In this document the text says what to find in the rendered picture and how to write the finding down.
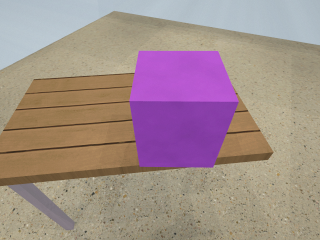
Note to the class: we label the carton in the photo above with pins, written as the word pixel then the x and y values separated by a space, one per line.
pixel 182 104

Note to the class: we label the table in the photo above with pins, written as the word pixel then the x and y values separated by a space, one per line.
pixel 81 127

